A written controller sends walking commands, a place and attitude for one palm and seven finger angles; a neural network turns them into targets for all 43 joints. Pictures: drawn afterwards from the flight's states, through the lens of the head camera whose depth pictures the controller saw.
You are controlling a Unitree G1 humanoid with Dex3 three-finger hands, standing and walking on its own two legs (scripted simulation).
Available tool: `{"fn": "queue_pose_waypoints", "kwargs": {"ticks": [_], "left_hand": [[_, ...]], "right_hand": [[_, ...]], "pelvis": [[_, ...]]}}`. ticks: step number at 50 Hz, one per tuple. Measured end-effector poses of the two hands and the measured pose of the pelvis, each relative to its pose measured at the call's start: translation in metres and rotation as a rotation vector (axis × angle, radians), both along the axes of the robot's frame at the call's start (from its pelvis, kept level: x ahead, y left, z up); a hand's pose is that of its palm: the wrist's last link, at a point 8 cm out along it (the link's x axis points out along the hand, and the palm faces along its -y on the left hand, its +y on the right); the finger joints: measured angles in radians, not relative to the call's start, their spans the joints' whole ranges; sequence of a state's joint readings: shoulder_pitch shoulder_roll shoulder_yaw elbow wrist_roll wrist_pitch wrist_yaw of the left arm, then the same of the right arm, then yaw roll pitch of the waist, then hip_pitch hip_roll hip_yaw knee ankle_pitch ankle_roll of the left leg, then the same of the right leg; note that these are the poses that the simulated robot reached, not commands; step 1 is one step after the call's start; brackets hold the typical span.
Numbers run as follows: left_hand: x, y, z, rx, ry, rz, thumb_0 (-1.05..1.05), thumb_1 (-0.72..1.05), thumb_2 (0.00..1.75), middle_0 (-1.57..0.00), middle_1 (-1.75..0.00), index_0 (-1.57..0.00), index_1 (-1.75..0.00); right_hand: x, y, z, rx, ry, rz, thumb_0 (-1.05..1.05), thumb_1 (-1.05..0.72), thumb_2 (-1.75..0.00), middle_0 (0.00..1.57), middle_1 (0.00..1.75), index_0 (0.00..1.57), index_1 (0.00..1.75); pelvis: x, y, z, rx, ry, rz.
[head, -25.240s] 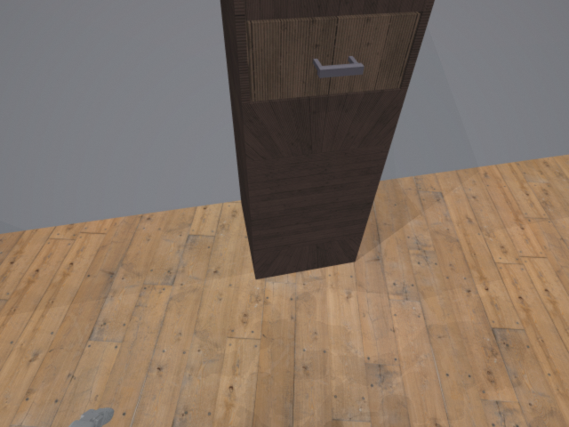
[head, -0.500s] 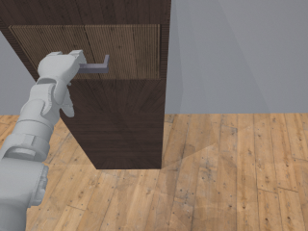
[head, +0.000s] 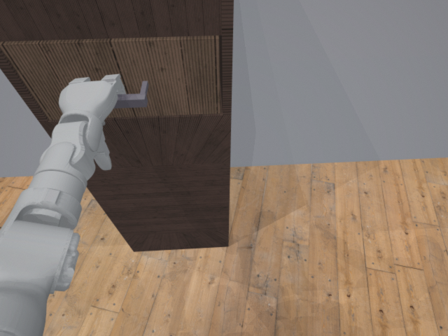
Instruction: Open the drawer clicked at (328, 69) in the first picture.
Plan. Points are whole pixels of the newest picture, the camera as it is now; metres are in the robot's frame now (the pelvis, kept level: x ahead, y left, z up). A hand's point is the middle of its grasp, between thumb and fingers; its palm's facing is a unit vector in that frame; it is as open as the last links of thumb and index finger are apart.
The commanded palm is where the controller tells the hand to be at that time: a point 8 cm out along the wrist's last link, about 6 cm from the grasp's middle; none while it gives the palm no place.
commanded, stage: lower the fingers behind the handle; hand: left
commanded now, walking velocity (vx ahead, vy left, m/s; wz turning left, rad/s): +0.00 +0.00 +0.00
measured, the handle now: (121, 94) +0.54 +0.19 +0.14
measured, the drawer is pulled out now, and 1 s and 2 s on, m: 0.00 0.00 0.09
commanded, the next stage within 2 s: close the thumb around the handle in 0.02 s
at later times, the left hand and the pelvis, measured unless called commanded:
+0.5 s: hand (103, 122) +0.48 +0.22 +0.12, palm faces -0.02 -0.04 -1.00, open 9.8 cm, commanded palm +0.47 +0.22 +0.18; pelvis +0.01 -0.01 +0.00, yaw +0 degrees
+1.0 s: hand (99, 125) +0.48 +0.23 +0.12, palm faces -0.02 -0.05 -1.00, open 5.5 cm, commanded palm +0.45 +0.23 +0.18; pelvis +0.01 -0.01 +0.00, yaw +1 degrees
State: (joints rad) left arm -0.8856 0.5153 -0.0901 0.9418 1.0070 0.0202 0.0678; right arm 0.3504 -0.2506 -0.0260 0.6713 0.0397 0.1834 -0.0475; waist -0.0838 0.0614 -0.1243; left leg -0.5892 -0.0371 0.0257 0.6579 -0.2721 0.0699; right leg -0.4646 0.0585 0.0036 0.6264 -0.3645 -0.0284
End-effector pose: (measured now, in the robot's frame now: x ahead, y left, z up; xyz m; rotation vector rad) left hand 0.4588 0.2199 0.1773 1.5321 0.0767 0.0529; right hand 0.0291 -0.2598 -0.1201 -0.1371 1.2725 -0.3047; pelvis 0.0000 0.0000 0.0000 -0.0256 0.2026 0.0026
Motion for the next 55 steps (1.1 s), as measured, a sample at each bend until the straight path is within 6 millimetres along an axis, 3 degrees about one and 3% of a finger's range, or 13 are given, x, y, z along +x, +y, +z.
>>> {"fn": "queue_pose_waypoints", "kwargs": {"ticks": [9, 14, 38, 55], "left_hand": [[-0.002, 0.000, 0.001, 0.003, -0.011, -0.010, 0.00, -0.48, 0.31, -0.32, -1.21, -0.32, -1.20], [-0.002, 0.001, 0.001, 0.005, -0.005, 0.004, 0.00, -0.39, 0.35, -0.32, -1.22, -0.32, -1.22], [0.001, 0.007, -0.001, -0.005, 0.016, 0.003, 0.00, 0.73, 0.83, -0.40, -1.34, -0.40, -1.34], [-0.002, 0.007, -0.005, -0.027, 0.000, -0.008, 0.00, 0.79, 0.83, -0.41, -1.35, -0.34, -1.35]], "right_hand": [[0.005, -0.012, 0.004, -0.026, -0.015, 0.006, 0.01, -0.91, -0.90, 0.20, 0.30, 0.21, 0.30], [0.011, -0.018, 0.004, -0.033, -0.023, 0.013, 0.01, -0.91, -0.90, 0.20, 0.30, 0.21, 0.30], [0.035, -0.021, 0.004, -0.019, -0.023, 0.020, 0.01, -0.91, -0.90, 0.20, 0.30, 0.21, 0.30], [0.049, -0.015, 0.006, -0.013, -0.044, 0.029, 0.01, -0.91, -0.90, 0.20, 0.30, 0.21, 0.30]], "pelvis": [[-0.001, -0.005, 0.000, 0.002, -0.002, 0.004], [0.000, -0.008, 0.001, 0.003, 0.001, 0.005], [0.015, -0.015, 0.002, 0.010, 0.006, 0.003], [0.017, -0.008, 0.003, 0.009, 0.002, -0.002]]}}
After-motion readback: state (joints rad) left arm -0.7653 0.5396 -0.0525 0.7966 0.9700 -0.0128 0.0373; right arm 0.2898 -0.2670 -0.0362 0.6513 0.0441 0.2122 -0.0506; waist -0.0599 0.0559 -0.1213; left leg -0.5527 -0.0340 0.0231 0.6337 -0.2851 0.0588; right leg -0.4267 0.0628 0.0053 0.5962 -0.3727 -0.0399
